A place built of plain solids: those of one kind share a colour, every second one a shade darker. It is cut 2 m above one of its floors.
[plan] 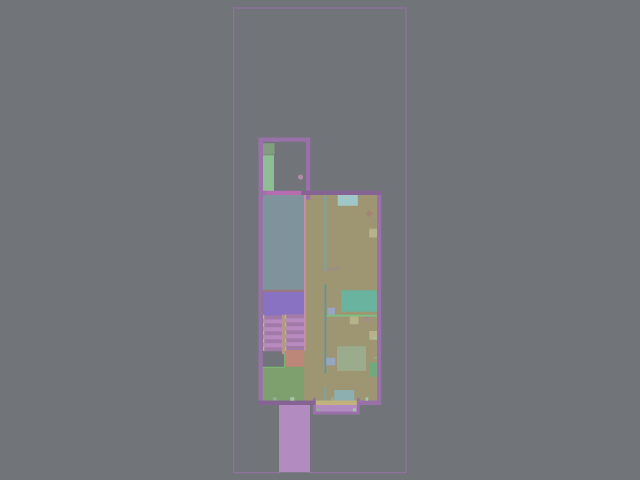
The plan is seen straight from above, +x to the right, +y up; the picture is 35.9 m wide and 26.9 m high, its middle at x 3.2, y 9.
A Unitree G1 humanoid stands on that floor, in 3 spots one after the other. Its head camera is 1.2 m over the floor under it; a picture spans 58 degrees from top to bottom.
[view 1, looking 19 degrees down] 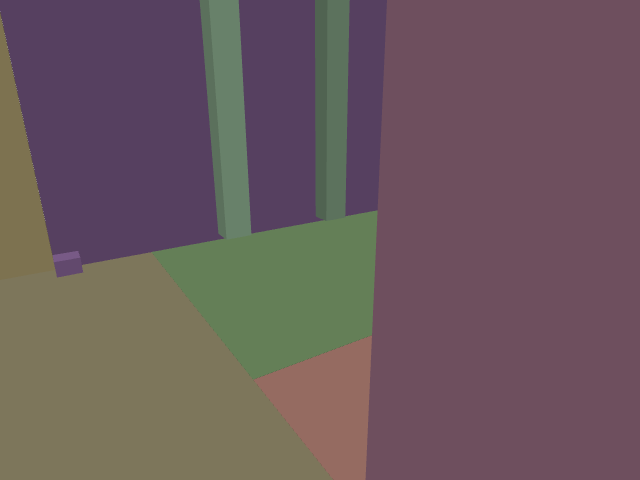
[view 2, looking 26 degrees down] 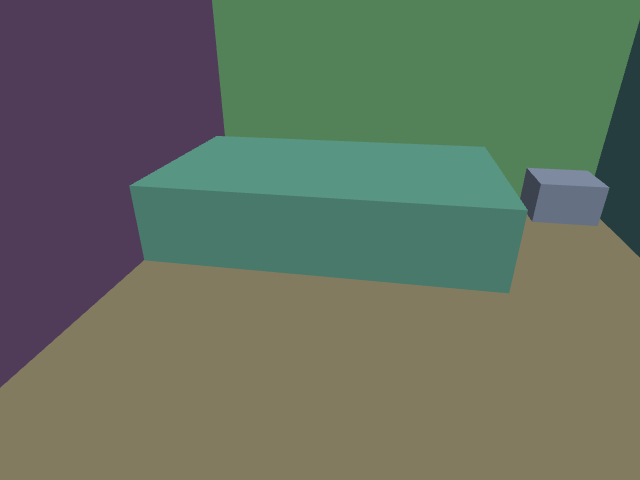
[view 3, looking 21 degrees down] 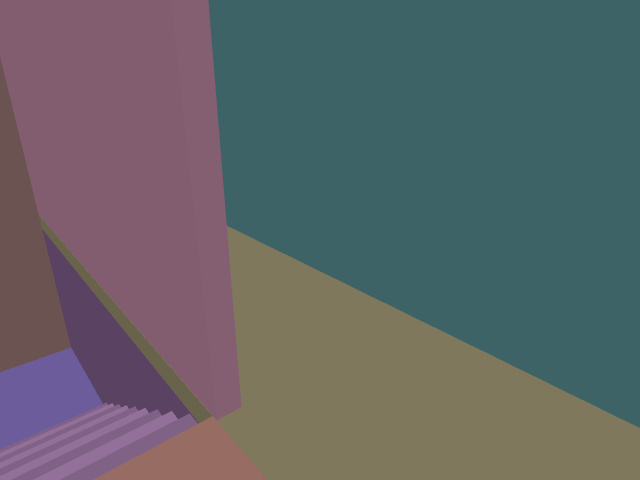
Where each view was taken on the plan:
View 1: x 2.93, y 3.40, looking -123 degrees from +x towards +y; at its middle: upper_floor_front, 3.68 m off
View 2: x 5.01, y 8.16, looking -80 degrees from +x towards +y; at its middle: bed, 2.24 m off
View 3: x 1.77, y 1.60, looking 49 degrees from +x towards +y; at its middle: corridor_wall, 2.74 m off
